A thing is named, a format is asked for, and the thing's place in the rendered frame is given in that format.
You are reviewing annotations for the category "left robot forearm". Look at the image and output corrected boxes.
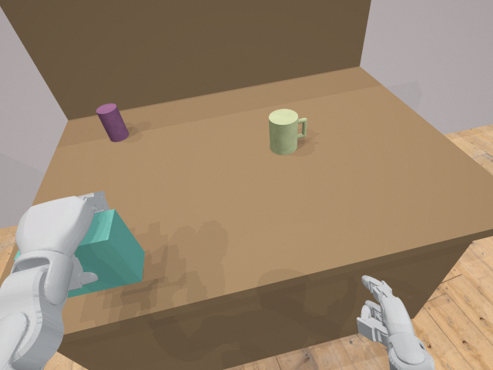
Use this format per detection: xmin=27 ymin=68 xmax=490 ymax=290
xmin=0 ymin=250 xmax=74 ymax=370

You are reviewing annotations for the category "sponge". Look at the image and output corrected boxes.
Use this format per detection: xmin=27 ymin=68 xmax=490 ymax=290
xmin=14 ymin=209 xmax=145 ymax=298

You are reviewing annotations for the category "right robot hand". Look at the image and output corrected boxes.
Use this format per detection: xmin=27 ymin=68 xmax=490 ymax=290
xmin=357 ymin=275 xmax=415 ymax=347

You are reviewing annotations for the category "left robot hand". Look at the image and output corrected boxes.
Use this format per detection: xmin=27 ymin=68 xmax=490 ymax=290
xmin=15 ymin=191 xmax=110 ymax=291

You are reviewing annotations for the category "table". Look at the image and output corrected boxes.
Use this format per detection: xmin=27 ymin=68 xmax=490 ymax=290
xmin=0 ymin=0 xmax=493 ymax=370

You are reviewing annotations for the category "right robot forearm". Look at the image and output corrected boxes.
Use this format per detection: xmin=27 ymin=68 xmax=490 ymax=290
xmin=387 ymin=333 xmax=435 ymax=370

